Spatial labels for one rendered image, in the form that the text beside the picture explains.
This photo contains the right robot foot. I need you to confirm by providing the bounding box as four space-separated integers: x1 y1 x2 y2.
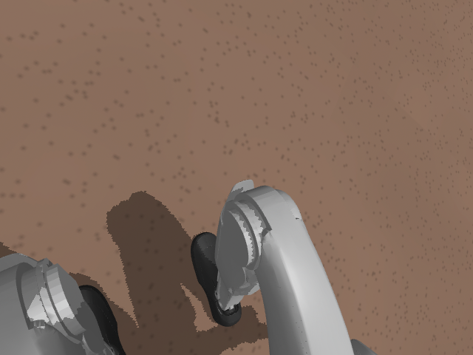
191 232 242 327

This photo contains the right robot hand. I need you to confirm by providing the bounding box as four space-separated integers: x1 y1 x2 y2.
350 339 377 355

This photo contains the left robot foot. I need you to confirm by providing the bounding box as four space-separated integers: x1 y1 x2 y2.
79 285 126 355

